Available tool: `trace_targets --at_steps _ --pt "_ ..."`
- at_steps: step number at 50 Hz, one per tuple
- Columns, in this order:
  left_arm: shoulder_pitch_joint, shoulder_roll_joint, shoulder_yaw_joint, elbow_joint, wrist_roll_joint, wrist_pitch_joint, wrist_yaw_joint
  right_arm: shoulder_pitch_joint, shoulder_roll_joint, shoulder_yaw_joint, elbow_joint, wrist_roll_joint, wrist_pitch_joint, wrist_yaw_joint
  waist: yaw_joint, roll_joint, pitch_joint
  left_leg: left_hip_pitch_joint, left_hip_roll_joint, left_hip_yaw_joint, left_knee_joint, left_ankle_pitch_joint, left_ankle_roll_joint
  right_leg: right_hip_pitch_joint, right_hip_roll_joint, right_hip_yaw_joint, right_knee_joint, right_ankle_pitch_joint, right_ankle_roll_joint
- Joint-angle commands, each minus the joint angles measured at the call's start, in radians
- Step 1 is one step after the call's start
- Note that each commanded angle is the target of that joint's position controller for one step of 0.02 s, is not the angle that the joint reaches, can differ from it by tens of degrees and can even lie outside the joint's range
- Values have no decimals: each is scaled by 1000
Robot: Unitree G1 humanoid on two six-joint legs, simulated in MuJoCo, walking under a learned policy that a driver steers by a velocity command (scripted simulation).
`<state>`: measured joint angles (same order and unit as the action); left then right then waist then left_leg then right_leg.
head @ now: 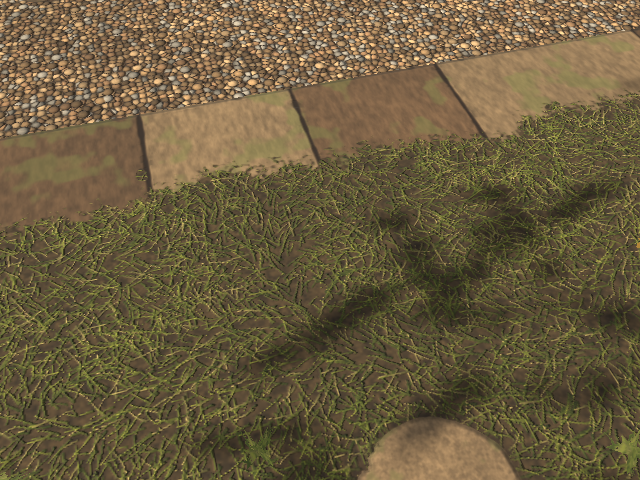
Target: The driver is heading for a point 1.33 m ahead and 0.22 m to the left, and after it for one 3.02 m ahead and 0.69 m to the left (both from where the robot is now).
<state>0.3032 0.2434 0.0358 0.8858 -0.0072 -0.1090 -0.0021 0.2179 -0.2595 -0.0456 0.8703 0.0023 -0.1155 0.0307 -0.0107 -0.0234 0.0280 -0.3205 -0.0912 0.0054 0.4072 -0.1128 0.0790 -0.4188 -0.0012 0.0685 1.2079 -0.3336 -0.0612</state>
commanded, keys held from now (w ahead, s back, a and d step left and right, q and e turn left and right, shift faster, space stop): w+q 0.58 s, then w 0.18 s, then w+e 0.24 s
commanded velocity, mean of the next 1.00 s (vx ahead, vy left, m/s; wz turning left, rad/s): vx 0.50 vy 0.00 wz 0.31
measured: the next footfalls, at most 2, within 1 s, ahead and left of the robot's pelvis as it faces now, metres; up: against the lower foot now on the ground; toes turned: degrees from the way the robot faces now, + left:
right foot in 0.32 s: +0.35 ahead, -0.13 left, +0.00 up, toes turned +13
left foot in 0.84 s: +0.53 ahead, +0.22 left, +0.00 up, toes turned +26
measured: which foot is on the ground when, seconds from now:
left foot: down 0.00-0.32, up 0.34-0.82, down 0.84-1.00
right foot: up 0.00-0.30, down 0.32-0.86, up 0.88-1.00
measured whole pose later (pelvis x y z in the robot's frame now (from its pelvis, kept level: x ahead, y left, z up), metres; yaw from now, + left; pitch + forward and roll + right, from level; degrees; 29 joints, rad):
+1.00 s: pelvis +0.49 +0.11 +0.00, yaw +21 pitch +1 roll +0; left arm 0.30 0.29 0.06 0.89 -0.03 -0.07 0.00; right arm 0.21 -0.24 -0.05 0.72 -0.01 -0.08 0.03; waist 0.02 -0.03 0.03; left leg -0.30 -0.01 0.10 0.46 -0.19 0.06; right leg -0.49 -0.09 0.05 1.17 -0.33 -0.02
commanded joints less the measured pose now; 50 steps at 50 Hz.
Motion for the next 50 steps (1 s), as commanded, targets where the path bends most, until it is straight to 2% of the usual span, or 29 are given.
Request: trace_targets --at_steps 1,2,5,7,10,13,15,16,17,18,19,20,21,22,24,27,30,34,38,40,41,42,43,44,45,46,47,48,50 --pt "20 70 22 -83 16 -18 9 2 -77 -8 -56 -1 -6 1 40 61 -49 137 260 -365 -248 56 201 -179 -101 26 -80 58 16" --pt "10 62 20 -92 20 -13 14 21 -92 -12 -50 5 -6 -3 42 71 -39 104 251 -331 -256 87 206 -174 -100 11 -136 69 32" --pt "-134 51 9 -146 25 -9 22 75 -143 -27 -44 12 0 -25 6 70 -6 34 223 -270 -267 97 191 -155 -80 -15 -387 223 73" --pt "-222 46 3 -170 18 -13 17 112 -155 -32 -40 20 9 -33 -23 84 -3 8 195 -243 -247 78 160 -91 -43 -24 -543 347 84" --pt "-303 66 5 -199 0 -18 9 175 -156 -34 -28 28 22 -37 -54 103 -9 39 211 -286 -204 23 143 -31 -10 -14 -646 407 99" --pt "-320 113 21 -220 -6 -30 2 183 -157 -37 -35 30 36 -45 -35 116 -16 119 242 -377 -123 -48 118 23 -5 13 -732 327 82" --pt "-216 145 39 -197 -4 -39 4 159 -139 -34 -53 23 45 -48 29 126 -53 117 207 -394 -12 -26 85 171 -11 0 -790 255 46" --pt "-83 186 55 -177 7 -44 10 136 -97 -19 -73 15 43 -45 93 94 -145 42 152 -345 171 -29 52 370 -99 66 -785 226 -3" --pt "84 256 71 -157 7 -36 17 163 -18 4 -99 -8 38 -44 132 -87 -289 -117 57 -212 491 -296 7 624 -297 266 -780 214 -61" --pt "115 301 84 -127 14 -20 7 287 -10 10 -136 37 24 -41 57 -416 -341 -437 14 -138 743 -501 -13 791 -474 716 -890 -21 -207" --pt "57 180 60 -159 12 -22 3 252 -122 -14 -104 52 29 -46 79 -210 -227 -510 87 -187 864 -420 -25 691 -429 670 -920 -115 -181" --pt "12 128 46 -167 7 -21 2 162 -151 -25 -115 43 37 -45 86 -103 -130 -512 116 -170 877 -320 -29 578 -380 477 -919 -30 -137" --pt "-46 114 38 -172 11 -19 -2 135 -128 -26 -118 33 45 -44 58 -30 -88 -459 150 -156 851 -245 -42 469 -327 356 -946 96 -117" --pt "-80 97 34 -167 12 -16 -4 110 -116 -30 -131 23 50 -41 39 -41 -50 -443 173 -151 805 -201 -49 405 -290 274 -972 168 -112" --pt "-87 98 36 -150 18 -20 -6 102 -76 -27 -148 27 64 -29 21 -77 -30 -390 199 -118 777 -152 -57 328 -249 146 -1019 274 -106" --pt "-61 131 51 -123 13 -27 -4 55 -58 -25 -189 21 73 -22 19 -46 -21 -436 208 -116 711 -81 -72 335 -258 45 -1044 426 -132" --pt "-41 155 58 -102 13 -19 2 -13 -46 -18 -223 21 69 -12 35 -30 -13 -437 205 -105 548 42 -73 353 -251 -42 -1054 467 -128" --pt "14 181 59 -67 -3 -7 1 -153 -26 -3 -270 16 57 9 78 -21 30 -367 175 -34 324 134 -50 359 -243 -116 -1060 435 -118" --pt "72 212 63 -20 -23 17 -1 -242 -48 -4 -323 19 51 25 79 -43 57 -350 151 7 216 9 -7 468 -294 -114 -1011 490 -104" --pt "70 232 63 -4 -31 29 0 -182 -82 -20 -319 13 46 24 17 -79 7 -190 102 50 157 -62 29 480 -290 -113 -896 762 -88" --pt "57 231 57 2 -32 36 1 -41 -120 -43 -277 10 43 18 -68 -74 -72 20 65 78 97 -5 55 440 -253 -144 -738 889 -66" --pt "58 207 44 -7 -24 32 4 127 -188 -74 -229 4 45 2 -141 -50 -185 324 123 9 129 57 88 264 -204 -164 -513 780 -29" --pt "125 91 6 -49 -1 15 -6 253 -304 -97 -212 -23 49 -15 -130 180 -356 733 431 -434 108 -14 221 -147 -57 -176 -90 214 39" --pt "146 108 8 -24 -16 -10 -11 269 -258 -81 -215 -18 48 -18 -130 219 -489 742 544 -732 -45 -30 276 -245 17 36 96 -256 41" --pt "65 189 38 -48 -51 -12 -12 212 -197 -60 -208 -15 44 -12 -123 151 -322 609 500 -561 -62 -29 216 -326 -33 73 143 -202 34" --pt "9 176 37 -67 -50 -8 -8 141 -156 -48 -204 -5 39 -9 -84 135 -198 460 453 -396 -84 6 174 -334 -83 35 96 -116 31" --pt "-11 157 39 -65 -32 2 1 72 -115 -37 -200 -2 33 -3 -45 104 -128 334 402 -294 -122 31 144 -299 -116 22 37 -42 37" --pt "13 148 46 -54 -23 21 6 25 -80 -30 -199 -3 22 2 -7 135 -91 240 360 -207 -164 49 120 -238 -143 27 -2 22 40" --pt "66 99 41 -34 -26 51 5 -3 -68 -36 -179 -12 2 4 30 133 -73 150 341 -122 -230 97 119 -165 -148 26 -9 100 47"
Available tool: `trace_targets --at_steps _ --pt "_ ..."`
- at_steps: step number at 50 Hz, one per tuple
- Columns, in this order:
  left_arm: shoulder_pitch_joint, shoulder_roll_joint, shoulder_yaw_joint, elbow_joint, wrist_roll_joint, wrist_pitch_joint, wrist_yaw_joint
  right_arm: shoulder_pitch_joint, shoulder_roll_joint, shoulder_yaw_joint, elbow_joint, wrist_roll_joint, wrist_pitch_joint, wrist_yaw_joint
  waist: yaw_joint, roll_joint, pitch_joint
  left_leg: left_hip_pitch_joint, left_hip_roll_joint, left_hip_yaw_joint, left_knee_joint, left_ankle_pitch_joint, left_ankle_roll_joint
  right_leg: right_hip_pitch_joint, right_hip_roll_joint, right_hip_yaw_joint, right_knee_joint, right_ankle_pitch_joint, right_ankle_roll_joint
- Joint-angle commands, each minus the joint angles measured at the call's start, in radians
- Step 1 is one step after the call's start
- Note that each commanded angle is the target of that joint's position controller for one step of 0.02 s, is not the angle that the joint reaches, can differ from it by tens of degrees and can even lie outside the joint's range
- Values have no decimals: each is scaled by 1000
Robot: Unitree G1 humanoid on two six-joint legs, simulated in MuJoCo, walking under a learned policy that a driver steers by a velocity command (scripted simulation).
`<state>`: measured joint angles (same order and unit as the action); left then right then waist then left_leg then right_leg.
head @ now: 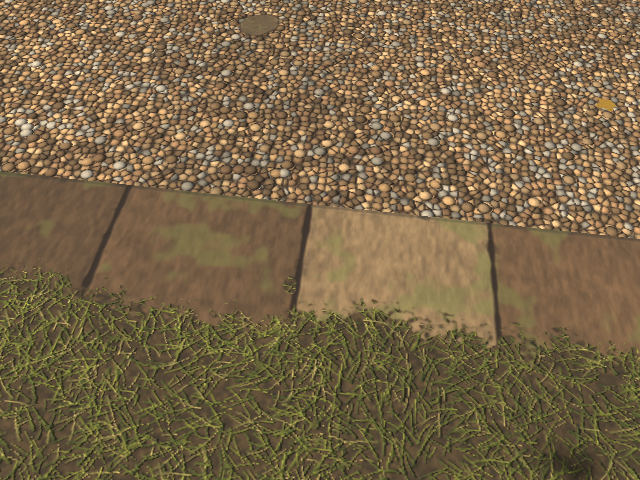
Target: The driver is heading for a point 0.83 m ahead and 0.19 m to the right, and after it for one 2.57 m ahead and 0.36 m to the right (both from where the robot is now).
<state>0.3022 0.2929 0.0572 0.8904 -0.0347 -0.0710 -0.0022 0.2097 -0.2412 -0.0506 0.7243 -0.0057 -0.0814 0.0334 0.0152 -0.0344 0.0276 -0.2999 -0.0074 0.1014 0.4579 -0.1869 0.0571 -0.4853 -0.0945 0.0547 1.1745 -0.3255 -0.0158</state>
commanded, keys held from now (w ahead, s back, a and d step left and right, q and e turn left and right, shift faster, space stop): w+e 0.58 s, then w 0.06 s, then w+q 0.36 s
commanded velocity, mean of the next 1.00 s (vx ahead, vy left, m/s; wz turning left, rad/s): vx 0.50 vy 0.00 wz -0.28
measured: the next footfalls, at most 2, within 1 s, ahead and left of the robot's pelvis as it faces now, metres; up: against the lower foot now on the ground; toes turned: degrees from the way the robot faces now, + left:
right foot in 0.40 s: +0.35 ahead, -0.17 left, +0.00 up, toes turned -17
left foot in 0.94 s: +0.71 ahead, -0.08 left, +0.00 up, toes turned -18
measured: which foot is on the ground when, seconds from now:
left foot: down 0.00-0.42, up 0.44-0.92, down 0.94-1.00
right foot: up 0.00-0.38, down 0.40-0.96, up 0.98-1.00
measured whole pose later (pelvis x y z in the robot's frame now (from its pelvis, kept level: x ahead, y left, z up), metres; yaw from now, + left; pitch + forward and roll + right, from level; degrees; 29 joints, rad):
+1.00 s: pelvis +0.56 -0.11 -0.02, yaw -17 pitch +2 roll +0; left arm 0.31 0.29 0.06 0.80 0.00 -0.06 0.01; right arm 0.13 -0.28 -0.05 0.72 0.02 -0.10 0.05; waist 0.02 -0.01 0.02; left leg -0.49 -0.06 0.03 0.59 -0.15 0.09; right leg -0.16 0.05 0.04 0.94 -0.46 -0.02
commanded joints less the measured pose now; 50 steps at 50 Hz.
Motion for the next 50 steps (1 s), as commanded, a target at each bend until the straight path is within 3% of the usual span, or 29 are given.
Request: trace_targets --at_steps 1,5,9,14,15,17,18,19,20,21,22,23,24,25,26,27,30,33,35,38,41,44,45,46,47,48,49,50 --pt "63 39 20 -42 0 22 6 4 -91 -34 -20 -8 -40 -1 12 129 -53 115 255 -176 -299 210 142 -113 -54 48 13 121 6" --pt "-30 31 25 -80 8 29 8 47 -107 -44 32 -17 -43 -26 -2 102 5 162 253 -65 -327 267 131 -230 -41 86 -131 279 15" --pt "-149 9 13 -122 16 21 -18 68 -143 -52 58 -8 -34 -42 -40 81 45 217 261 18 -344 261 112 -237 -26 23 -348 409 3" --pt "-292 -2 1 -207 15 20 -51 136 -173 -64 101 11 -3 -52 -90 66 92 381 310 74 -288 338 99 -297 -15 -61 -484 322 -36" --pt "-301 1 2 -222 14 20 -58 135 -180 -66 105 15 5 -53 -85 72 89 404 315 87 -259 398 91 -284 -5 -83 -500 279 -49" --pt "-272 25 15 -239 11 23 -65 112 -210 -72 99 20 18 -58 -48 106 38 421 310 120 -148 710 68 -166 55 -149 -513 186 -85" --pt "-216 49 28 -236 10 26 -65 99 -226 -76 95 24 25 -62 -11 129 -9 421 305 130 -49 877 56 -72 97 -180 -507 135 -106" --pt "-99 89 50 -214 6 28 -62 81 -238 -77 91 28 33 -64 59 131 -75 388 285 144 118 963 38 87 142 -197 -538 128 -136" --pt "63 154 86 -175 7 31 -46 70 -233 -71 84 32 32 -66 144 97 -160 256 239 158 357 849 -1 355 169 -161 -618 195 -177" --pt "144 254 108 -155 7 40 -22 103 -128 -38 57 -10 17 -62 118 -125 -225 -51 152 144 695 119 -48 628 -47 173 -624 276 -244" --pt "108 295 105 -195 15 21 -31 161 -57 -9 5 1 -24 -46 36 -237 -392 -392 -53 -84 979 -432 -85 886 -252 782 -815 60 -463" --pt "124 200 81 -194 19 10 -38 18 -157 -30 -12 42 -58 -33 112 -69 -354 -503 6 -212 999 -361 -58 869 -235 730 -893 43 -396" --pt "82 159 70 -192 18 1 -37 -34 -161 -30 -33 57 -72 -29 89 -45 -221 -535 47 -198 931 -268 -33 745 -200 572 -888 104 -352" --pt "7 129 59 -206 14 -3 -36 -31 -148 -29 -18 37 -73 -37 34 51 -142 -477 95 -195 841 -196 -32 585 -151 450 -886 207 -311" --pt "-53 95 49 -223 17 -2 -32 -23 -161 -39 -8 12 -65 -43 -1 46 -106 -407 122 -192 762 -155 -41 468 -114 364 -898 301 -292" --pt "-75 84 43 -240 28 -2 -26 -3 -163 -43 -6 6 -50 -40 -28 24 -96 -345 136 -195 730 -127 -50 394 -90 326 -921 348 -286" --pt "-59 112 49 -240 25 -9 -10 -6 -126 -38 -15 -8 -20 -41 -42 18 -76 -318 127 -161 608 -57 -96 295 -58 236 -952 481 -289" --pt "-17 110 45 -217 23 -7 6 -98 -94 -22 -35 -8 -15 -38 -4 -16 -49 -328 113 -136 385 136 -116 281 -17 141 -961 500 -246" --pt "7 109 41 -203 24 -7 7 -156 -79 -12 -40 2 -20 -27 32 -42 -40 -290 97 -119 240 275 -106 289 -3 96 -962 441 -212" --pt "49 126 41 -176 26 -13 3 -231 -91 -8 -58 20 -26 -12 75 -50 -7 -298 86 -112 145 350 -78 351 -55 113 -975 334 -205" --pt "73 135 44 -145 28 -8 4 -272 -110 -10 -86 25 -32 7 84 -39 28 -402 81 -121 102 256 -29 506 -123 120 -940 390 -196" --pt "46 152 50 -137 28 4 14 -224 -123 -13 -90 26 -34 26 43 -49 7 -356 49 -102 83 124 23 583 -145 75 -862 624 -161" --pt "26 163 53 -142 31 8 17 -165 -141 -23 -77 25 -31 26 12 -60 -40 -257 12 -74 87 91 41 582 -133 48 -797 804 -146" --pt "2 164 51 -148 31 15 21 -51 -168 -40 -47 21 -28 22 -53 -47 -111 -92 -32 -39 65 111 66 559 -96 2 -656 961 -125" --pt "-7 149 42 -162 37 17 27 93 -212 -60 -14 16 -23 15 -118 -8 -200 142 -6 -103 67 166 103 442 -51 -40 -444 914 -90" --pt "92 78 17 -194 55 2 23 199 -310 -82 -14 7 -21 8 -94 194 -334 508 231 -507 58 145 249 94 73 -81 -59 473 -18" --pt "109 46 0 -188 48 -22 10 232 -269 -73 5 28 -18 12 -90 327 -404 678 338 -903 -124 -54 350 -172 198 15 150 -204 17" --pt "32 119 12 -210 18 -47 -5 193 -213 -56 -7 32 -13 9 -114 221 -292 620 319 -846 -161 -204 294 -287 128 92 207 -171 -3"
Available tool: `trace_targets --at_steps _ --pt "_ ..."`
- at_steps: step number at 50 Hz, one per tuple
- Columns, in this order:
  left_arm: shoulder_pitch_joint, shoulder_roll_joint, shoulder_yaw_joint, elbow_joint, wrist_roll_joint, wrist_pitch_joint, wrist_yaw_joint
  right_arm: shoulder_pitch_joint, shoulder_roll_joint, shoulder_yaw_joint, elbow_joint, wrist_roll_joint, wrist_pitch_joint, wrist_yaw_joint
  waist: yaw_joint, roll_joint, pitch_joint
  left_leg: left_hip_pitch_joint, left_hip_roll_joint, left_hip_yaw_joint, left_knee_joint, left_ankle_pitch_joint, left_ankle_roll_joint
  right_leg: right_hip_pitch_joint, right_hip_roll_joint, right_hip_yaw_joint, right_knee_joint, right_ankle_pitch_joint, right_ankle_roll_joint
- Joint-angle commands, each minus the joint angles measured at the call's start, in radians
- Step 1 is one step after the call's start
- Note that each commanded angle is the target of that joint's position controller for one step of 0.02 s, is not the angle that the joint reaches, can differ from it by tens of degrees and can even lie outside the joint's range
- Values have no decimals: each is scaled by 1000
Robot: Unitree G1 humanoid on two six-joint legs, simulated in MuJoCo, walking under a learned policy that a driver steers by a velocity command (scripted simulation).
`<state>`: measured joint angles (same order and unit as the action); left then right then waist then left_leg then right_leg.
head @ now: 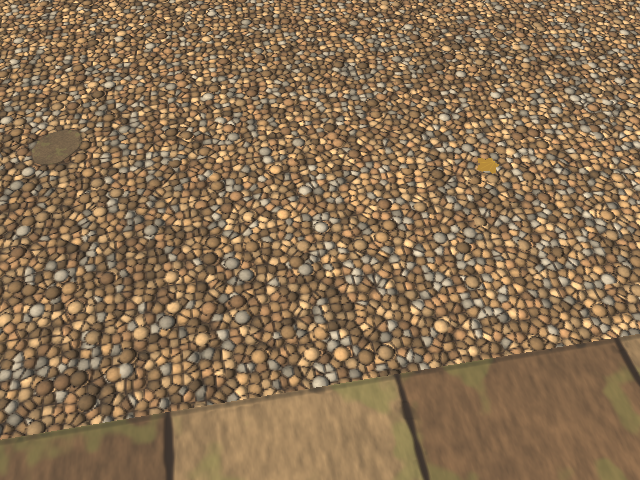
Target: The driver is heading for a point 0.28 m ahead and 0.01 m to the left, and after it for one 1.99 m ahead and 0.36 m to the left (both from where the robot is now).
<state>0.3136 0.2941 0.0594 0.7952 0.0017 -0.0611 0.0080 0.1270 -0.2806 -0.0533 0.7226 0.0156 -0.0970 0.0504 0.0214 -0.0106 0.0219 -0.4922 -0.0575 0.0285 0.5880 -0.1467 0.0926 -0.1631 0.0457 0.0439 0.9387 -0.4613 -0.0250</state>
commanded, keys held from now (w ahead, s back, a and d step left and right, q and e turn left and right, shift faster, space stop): w+q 0.20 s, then w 0.80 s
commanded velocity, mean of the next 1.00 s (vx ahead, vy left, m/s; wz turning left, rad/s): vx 0.50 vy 0.00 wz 0.20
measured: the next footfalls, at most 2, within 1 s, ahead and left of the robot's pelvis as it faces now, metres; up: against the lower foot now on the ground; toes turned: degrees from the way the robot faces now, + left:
right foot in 0.46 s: +0.45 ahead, -0.08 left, +0.00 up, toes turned +13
left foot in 0.96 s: +0.67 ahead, +0.22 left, +0.00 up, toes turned +13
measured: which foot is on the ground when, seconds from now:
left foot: down 0.00-0.46, up 0.48-0.94, down 0.96-1.00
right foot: up 0.00-0.44, down 0.46-0.98, up 1.00-1.00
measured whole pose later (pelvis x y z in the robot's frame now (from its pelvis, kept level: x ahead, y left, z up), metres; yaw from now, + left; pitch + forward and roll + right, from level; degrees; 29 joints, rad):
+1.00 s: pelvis +0.55 +0.09 +0.00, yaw +12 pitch +3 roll -1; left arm 0.40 0.30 0.05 0.86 -0.01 -0.06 0.00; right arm 0.05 -0.26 -0.03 0.66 0.00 -0.09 0.03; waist 0.07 -0.01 0.02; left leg -0.49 0.00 0.02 0.56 -0.12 0.05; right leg -0.11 0.00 0.03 0.71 -0.45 -0.01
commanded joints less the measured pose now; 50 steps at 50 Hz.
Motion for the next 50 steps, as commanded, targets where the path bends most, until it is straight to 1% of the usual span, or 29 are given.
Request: trace_targets --at_steps 1,2,3,5,7,10,13,17,20,21,22,23,24,25,26,27,28,29,30,32,34,37,41,44,46,47,48,49,50 --pt "-71 125 9 -140 -32 -70 -21 217 -150 -47 -26 2 8 -14 -115 101 -175 673 335 -647 -304 -225 221 -621 -57 83 400 46 -6" --pt "-116 117 9 -152 -15 -76 -19 166 -137 -40 -37 -5 12 -15 -82 13 -85 520 297 -553 -325 -125 201 -596 -91 65 309 98 -6" --pt "-116 123 17 -154 8 -72 -13 136 -118 -32 -49 -11 11 -17 -50 5 -65 433 264 -494 -342 -23 189 -537 -121 65 226 140 0" --pt "-81 105 19 -158 18 -56 -7 116 -120 -32 -63 -11 14 -23 -14 54 -59 350 224 -437 -369 104 194 -475 -133 52 148 165 26" --pt "-86 86 15 -162 20 -41 1 134 -137 -37 -58 -7 12 -34 -10 63 -53 300 205 -378 -376 203 200 -474 -128 30 74 204 58" --pt "-193 60 6 -190 20 -37 8 178 -160 -45 -39 3 19 -51 -43 65 -34 266 162 -319 -370 235 165 -472 -105 21 -123 386 88" --pt "-281 32 -5 -198 12 -48 -6 226 -146 -38 -11 8 28 -61 -89 90 -38 271 134 -275 -351 201 119 -398 -76 3 -313 562 87" --pt "-386 45 -4 -227 0 -66 -29 299 -142 -33 25 6 38 -63 -133 96 -10 396 190 -340 -297 190 116 -420 -60 4 -420 561 54" --pt "-382 68 5 -235 -2 -77 -38 304 -154 -37 36 1 51 -68 -115 115 -4 508 238 -393 -236 295 105 -418 -49 -3 -473 435 11" --pt "-339 81 11 -227 -3 -79 -37 290 -161 -39 35 0 55 -68 -88 129 -18 515 235 -388 -197 408 95 -352 -34 -20 -491 398 -10" --pt "-242 103 25 -201 1 -82 -32 265 -156 -36 28 1 57 -68 -32 128 -74 503 199 -356 -108 564 76 -203 -18 -41 -529 426 -41" --pt "-86 142 40 -174 12 -85 -26 231 -134 -25 8 -7 54 -64 47 111 -202 400 157 -318 76 572 47 62 -104 34 -480 486 -104" --pt "72 225 63 -151 24 -80 -20 301 -75 -4 -7 -13 41 -61 70 -62 -360 93 34 -230 406 268 -17 452 -306 323 -448 498 -236" --pt "138 200 62 -107 -2 -66 -30 386 -50 10 9 -4 28 -56 55 -269 -414 -155 -47 -196 630 -428 -56 592 -448 643 -547 319 -324" --pt "112 126 42 -110 -22 -60 -28 296 -135 -8 2 12 22 -51 79 -156 -271 -260 17 -226 706 -403 -51 492 -418 623 -597 135 -279" --pt "36 103 32 -118 -18 -51 -23 195 -151 -14 -24 14 19 -48 67 -77 -131 -285 63 -180 693 -308 -54 340 -380 495 -634 143 -243" --pt "-15 88 23 -122 -8 -45 -25 139 -141 -13 -39 1 16 -47 43 -24 -51 -269 98 -144 638 -240 -59 209 -336 410 -674 218 -227" --pt "-44 74 16 -124 1 -45 -27 131 -127 -17 -41 -9 16 -45 16 -24 -15 -236 127 -133 587 -197 -65 126 -302 353 -704 295 -218" --pt "-59 68 12 -123 6 -46 -30 153 -109 -15 -38 -8 19 -44 -10 -52 -16 -190 144 -126 553 -175 -71 72 -276 310 -729 346 -214" --pt "-62 75 14 -110 -4 -52 -32 173 -73 -7 -31 -8 27 -43 -29 -82 -24 -155 158 -100 484 -154 -88 18 -255 235 -762 438 -224" --pt "-52 108 23 -94 -7 -54 -28 116 -56 1 -51 -16 27 -46 -22 -71 -12 -169 169 -82 378 -81 -107 -5 -249 175 -786 519 -230" --pt "-24 130 28 -71 -14 -44 -21 14 -36 12 -72 -16 18 -39 11 -55 -3 -125 158 -61 168 108 -109 -16 -212 86 -793 553 -197" --pt "61 152 30 -26 -26 -30 -19 -107 -43 12 -106 -3 8 -25 58 -57 11 -73 121 -48 7 221 -100 38 -232 75 -769 509 -176" --pt "83 164 34 -2 -30 -14 -14 -146 -65 5 -131 0 1 -11 49 -65 22 -80 110 -55 -57 136 -65 136 -280 100 -717 534 -154" --pt "66 180 38 4 -28 -2 -8 -83 -91 -8 -119 -4 -2 -10 -1 -76 -12 30 83 -29 -97 79 -35 168 -280 90 -630 686 -129" --pt "59 171 33 4 -26 2 -5 28 -123 -27 -86 -8 -2 -15 -60 -62 -81 193 58 -4 -122 82 -9 148 -239 52 -499 817 -106" --pt "56 134 16 -11 -12 1 -2 193 -180 -49 -50 -15 0 -25 -129 -25 -205 454 140 -79 -84 121 40 25 -190 9 -274 746 -71" --pt "160 36 -17 -39 -5 -17 -6 306 -284 -74 -36 -31 8 -31 -122 194 -364 856 394 -490 -100 10 193 -375 -46 -66 125 373 7" --pt "155 53 -17 -25 -11 -36 -11 346 -228 -60 -21 -12 15 -28 -137 278 -424 901 452 -755 -242 -117 239 -534 -4 51 283 -114 11"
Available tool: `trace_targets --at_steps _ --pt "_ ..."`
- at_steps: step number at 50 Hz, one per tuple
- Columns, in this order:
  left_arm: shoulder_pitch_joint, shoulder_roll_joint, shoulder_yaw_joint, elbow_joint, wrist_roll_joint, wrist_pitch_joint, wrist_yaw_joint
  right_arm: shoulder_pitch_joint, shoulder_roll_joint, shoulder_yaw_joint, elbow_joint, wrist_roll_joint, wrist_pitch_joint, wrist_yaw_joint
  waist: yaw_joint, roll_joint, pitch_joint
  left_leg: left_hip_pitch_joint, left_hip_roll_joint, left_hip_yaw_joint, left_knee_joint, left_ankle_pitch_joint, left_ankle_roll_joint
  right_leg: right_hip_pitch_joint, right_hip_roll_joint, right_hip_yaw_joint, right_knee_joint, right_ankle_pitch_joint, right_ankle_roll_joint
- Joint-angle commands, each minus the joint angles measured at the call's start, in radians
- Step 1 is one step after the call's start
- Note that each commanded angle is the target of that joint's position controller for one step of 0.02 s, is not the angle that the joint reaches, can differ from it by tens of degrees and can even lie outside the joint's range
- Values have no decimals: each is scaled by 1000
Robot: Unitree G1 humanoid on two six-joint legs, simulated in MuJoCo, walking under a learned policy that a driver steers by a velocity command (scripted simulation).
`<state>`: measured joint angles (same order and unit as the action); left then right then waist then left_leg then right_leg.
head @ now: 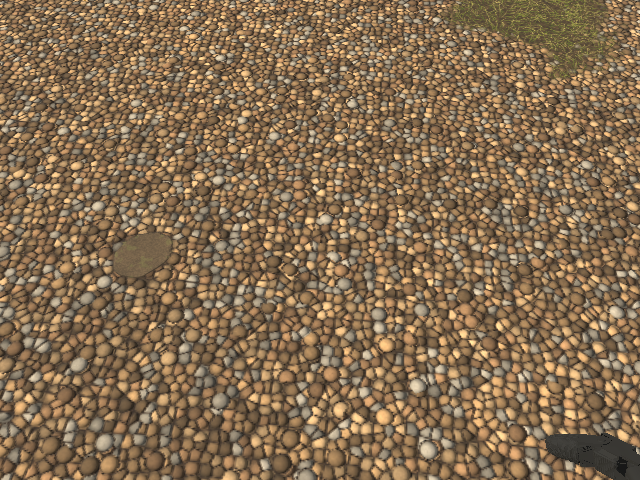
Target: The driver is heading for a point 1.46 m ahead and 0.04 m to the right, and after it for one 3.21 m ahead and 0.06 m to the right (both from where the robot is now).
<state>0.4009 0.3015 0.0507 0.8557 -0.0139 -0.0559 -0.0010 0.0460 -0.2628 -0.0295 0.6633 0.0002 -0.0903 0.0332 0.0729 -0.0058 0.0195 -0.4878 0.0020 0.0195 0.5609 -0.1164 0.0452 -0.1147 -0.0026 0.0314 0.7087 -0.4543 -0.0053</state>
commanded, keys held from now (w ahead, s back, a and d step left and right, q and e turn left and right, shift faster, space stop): w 1.00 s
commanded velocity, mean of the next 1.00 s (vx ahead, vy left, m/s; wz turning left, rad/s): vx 0.50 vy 0.00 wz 0.00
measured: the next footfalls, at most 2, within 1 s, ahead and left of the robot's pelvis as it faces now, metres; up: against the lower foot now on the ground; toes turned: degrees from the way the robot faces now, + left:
right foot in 0.48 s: +0.43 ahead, -0.14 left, +0.00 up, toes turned -2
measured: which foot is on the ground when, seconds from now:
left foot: down 0.00-0.50, up 0.52-1.00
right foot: up 0.00-0.46, down 0.48-1.00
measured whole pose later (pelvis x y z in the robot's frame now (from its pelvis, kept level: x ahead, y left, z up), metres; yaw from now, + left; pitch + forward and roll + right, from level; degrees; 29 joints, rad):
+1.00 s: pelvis +0.53 -0.01 +0.01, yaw +0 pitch +2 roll -2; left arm 0.38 0.29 0.06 0.91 -0.02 -0.05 0.00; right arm 0.04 -0.25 -0.03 0.75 0.01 -0.08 0.04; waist 0.08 0.03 0.01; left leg -0.52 0.05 0.00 0.50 -0.03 0.04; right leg 0.06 0.02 -0.04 0.27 -0.37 0.00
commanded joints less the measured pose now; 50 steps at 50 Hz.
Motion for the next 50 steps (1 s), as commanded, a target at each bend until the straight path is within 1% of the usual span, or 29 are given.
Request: trace_targets --at_steps 1,2,3,4,5,7,10,14,17,20,22,23,24,25,26,27,28,29,30,31,32,34,37,41,43,45,48,49,50 --pt "-14 130 16 -105 -20 -51 -10 368 -195 -65 35 9 10 -12 -186 188 -269 785 360 -637 -239 -228 240 -674 -16 84 584 -80 -18" --pt "-87 130 15 -124 -23 -53 -10 299 -171 -56 24 8 11 -13 -163 125 -166 642 321 -511 -259 -189 210 -675 -65 51 555 11 -24" --pt "-123 120 16 -131 -8 -50 -7 239 -146 -48 21 1 11 -9 -134 77 -90 507 280 -425 -295 -112 198 -644 -94 34 493 78 -20" --pt "-113 112 21 -127 2 -40 -4 202 -121 -39 17 -7 6 -5 -98 91 -59 413 248 -365 -328 -39 187 -583 -122 40 443 127 -16" --pt "-89 93 19 -119 3 -29 -4 182 -115 -39 18 -10 1 -2 -73 109 -52 351 231 -329 -358 1 189 -530 -130 40 421 155 -8" --pt "-75 63 14 -111 6 -12 0 181 -126 -44 34 -2 -13 -1 -53 103 -43 298 218 -260 -398 82 205 -506 -133 29 377 203 9" --pt "-172 50 10 -141 14 -9 3 216 -151 -52 67 -2 -16 -13 -69 66 -10 310 210 -191 -426 160 204 -564 -141 29 227 347 27" --pt "-310 23 -1 -171 9 -23 -12 271 -173 -56 103 9 -4 -25 -118 60 18 334 177 -108 -431 149 165 -522 -107 -1 -20 536 22" --pt "-399 27 -4 -202 0 -31 -27 332 -189 -59 140 16 7 -28 -153 59 40 400 207 -115 -411 115 161 -517 -86 -11 -113 547 13" --pt "-438 43 -1 -228 -2 -38 -43 353 -199 -64 167 21 23 -33 -149 69 50 501 251 -133 -355 163 143 -528 -72 -7 -176 458 -20" --pt "-392 65 7 -220 1 -42 -47 341 -210 -69 175 22 33 -38 -114 86 20 539 257 -132 -288 296 123 -442 -47 -29 -204 386 -48" --pt "-310 86 20 -198 5 -43 -44 320 -214 -69 174 23 38 -40 -62 87 -29 532 230 -104 -190 454 104 -314 -15 -61 -235 382 -69" --pt "-160 134 45 -152 8 -43 -35 321 -188 -58 171 17 41 -42 2 66 -133 469 175 -61 -8 514 75 -86 -14 -63 -230 409 -101" --pt "23 213 65 -122 17 -38 -23 331 -133 -34 143 -11 38 -45 60 -65 -295 262 107 -10 319 225 35 222 -211 162 -194 466 -170" --pt "46 263 74 -104 14 -33 -29 458 -27 -5 138 0 16 -35 -12 -327 -392 -126 -69 -43 618 -432 -19 506 -389 624 -321 233 -320" --pt "35 163 49 -115 1 -31 -29 386 -140 -28 149 19 -3 -28 33 -198 -341 -238 -15 -151 720 -463 -10 471 -368 653 -386 91 -289" --pt "-33 132 37 -124 2 -32 -26 290 -178 -41 119 39 -14 -22 25 -143 -203 -290 32 -127 720 -371 1 347 -338 512 -406 118 -250" --pt "-98 121 32 -133 9 -31 -25 240 -164 -38 111 33 -17 -27 -4 -62 -129 -260 79 -98 677 -280 -2 213 -301 412 -429 218 -233" --pt "-142 95 25 -137 16 -32 -28 216 -155 -42 107 17 -13 -30 -29 -44 -74 -227 106 -92 621 -226 -10 106 -267 339 -460 311 -229" --pt "-163 78 19 -138 25 -36 -28 239 -141 -43 112 14 -4 -29 -61 -71 -68 -165 128 -99 592 -188 -16 39 -245 291 -487 368 -225" --pt "-170 73 20 -134 23 -41 -30 258 -122 -41 120 14 6 -30 -76 -80 -67 -130 133 -96 567 -172 -24 2 -233 259 -515 397 -231" --pt "-163 88 25 -117 15 -51 -28 250 -97 -37 119 9 23 -34 -90 -71 -44 -132 140 -84 510 -136 -42 -43 -226 196 -554 456 -244" --pt "-129 113 32 -89 14 -48 -15 151 -85 -33 89 0 26 -35 -70 -48 -5 -192 144 -78 349 10 -64 -36 -213 128 -585 498 -239" --pt "-79 132 35 -54 4 -37 -4 21 -60 -22 60 6 13 -21 -24 -50 23 -140 107 -43 110 193 -62 -24 -177 43 -592 483 -201" --pt "-39 142 38 -30 -1 -31 -3 -39 -61 -20 41 12 8 -12 -1 -49 37 -130 92 -35 47 211 -59 15 -195 42 -580 462 -199" --pt "-15 146 41 -9 -5 -21 0 -79 -69 -20 22 16 4 -2 5 -53 50 -145 84 -42 0 181 -43 80 -226 52 -554 467 -192" --pt "-23 160 49 9 -10 -6 7 -70 -96 -27 13 15 -3 11 -23 -69 39 -104 68 -39 -47 80 -4 161 -264 66 -487 553 -168" --pt "-38 168 51 9 -10 -1 9 -25 -112 -35 24 14 -5 11 -52 -78 13 -30 48 -18 -61 49 11 170 -259 57 -434 662 -156" --pt "-57 164 49 7 -10 5 11 78 -138 -51 56 10 -5 7 -111 -72 -48 118 16 14 -86 47 34 156 -222 24 -311 809 -134"
Keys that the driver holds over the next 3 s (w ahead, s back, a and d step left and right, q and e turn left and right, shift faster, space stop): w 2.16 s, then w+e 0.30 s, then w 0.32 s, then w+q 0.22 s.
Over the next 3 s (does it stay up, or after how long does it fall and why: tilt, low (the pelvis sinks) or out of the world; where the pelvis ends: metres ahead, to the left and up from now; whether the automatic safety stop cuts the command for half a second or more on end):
stays up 1.63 -0.07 0.02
